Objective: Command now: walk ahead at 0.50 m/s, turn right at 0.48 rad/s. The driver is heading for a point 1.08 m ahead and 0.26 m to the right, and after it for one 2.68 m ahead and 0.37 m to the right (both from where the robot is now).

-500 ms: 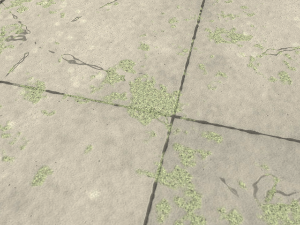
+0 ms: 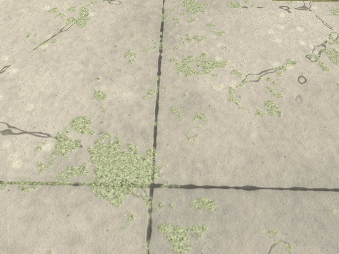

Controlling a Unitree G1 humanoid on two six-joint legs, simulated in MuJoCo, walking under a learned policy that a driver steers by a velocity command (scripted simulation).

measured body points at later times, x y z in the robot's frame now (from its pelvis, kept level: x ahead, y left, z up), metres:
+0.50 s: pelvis +0.28 -0.01 +0.01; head +0.32 -0.04 +0.46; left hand +0.29 +0.27 -0.11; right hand +0.45 -0.28 -0.09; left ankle +0.47 +0.08 -0.69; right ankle +0.13 -0.05 -0.73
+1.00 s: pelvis +0.52 -0.09 +0.01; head +0.55 -0.10 +0.46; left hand +0.82 -0.01 -0.08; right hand +0.36 -0.29 -0.12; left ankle +0.48 +0.05 -0.73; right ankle +0.58 -0.26 -0.69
